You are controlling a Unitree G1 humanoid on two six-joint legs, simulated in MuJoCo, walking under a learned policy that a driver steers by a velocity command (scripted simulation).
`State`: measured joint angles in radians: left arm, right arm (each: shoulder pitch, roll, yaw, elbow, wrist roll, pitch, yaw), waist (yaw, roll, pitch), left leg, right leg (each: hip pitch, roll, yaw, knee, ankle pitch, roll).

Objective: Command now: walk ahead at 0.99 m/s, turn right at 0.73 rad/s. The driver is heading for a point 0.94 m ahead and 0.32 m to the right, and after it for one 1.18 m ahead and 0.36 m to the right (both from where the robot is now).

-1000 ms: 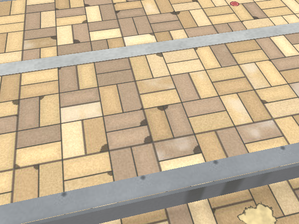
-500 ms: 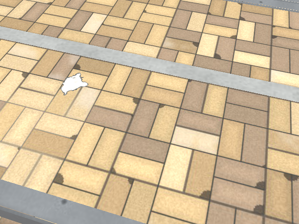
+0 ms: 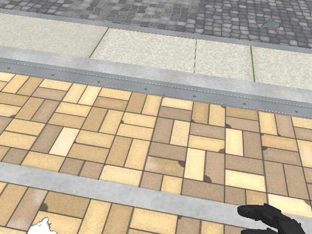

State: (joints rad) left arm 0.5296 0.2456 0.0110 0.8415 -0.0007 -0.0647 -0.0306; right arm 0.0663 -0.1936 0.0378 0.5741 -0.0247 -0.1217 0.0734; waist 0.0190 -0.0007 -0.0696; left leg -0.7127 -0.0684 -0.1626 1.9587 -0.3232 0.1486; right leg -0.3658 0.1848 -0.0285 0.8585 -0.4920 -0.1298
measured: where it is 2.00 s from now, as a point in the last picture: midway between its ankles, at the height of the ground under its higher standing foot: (244, 156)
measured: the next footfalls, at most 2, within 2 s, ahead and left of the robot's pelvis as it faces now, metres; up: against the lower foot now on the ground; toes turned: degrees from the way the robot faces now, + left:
left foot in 0.22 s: +0.42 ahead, +0.18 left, +0.00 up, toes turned -20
right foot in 0.66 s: +0.71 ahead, -0.22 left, +0.00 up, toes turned -42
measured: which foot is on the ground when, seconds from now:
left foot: up 0.00-0.20, down 0.22-0.66, up 0.68-1.00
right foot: down 0.00-0.22, up 0.24-0.64, down 0.66-1.00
